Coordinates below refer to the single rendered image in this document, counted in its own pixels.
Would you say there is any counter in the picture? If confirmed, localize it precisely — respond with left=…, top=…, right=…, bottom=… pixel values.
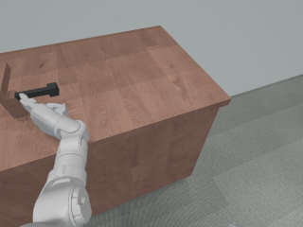
left=0, top=26, right=231, bottom=227

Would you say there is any left robot upper arm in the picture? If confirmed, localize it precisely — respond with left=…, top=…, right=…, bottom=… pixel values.
left=20, top=184, right=92, bottom=227

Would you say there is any robot left hand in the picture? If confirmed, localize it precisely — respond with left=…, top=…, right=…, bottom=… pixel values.
left=19, top=93, right=69, bottom=137

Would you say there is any left robot forearm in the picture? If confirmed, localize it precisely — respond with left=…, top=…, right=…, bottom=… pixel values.
left=32, top=116, right=90, bottom=222

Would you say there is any tap lever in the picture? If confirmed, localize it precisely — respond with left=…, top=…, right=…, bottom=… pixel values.
left=14, top=82, right=60, bottom=100

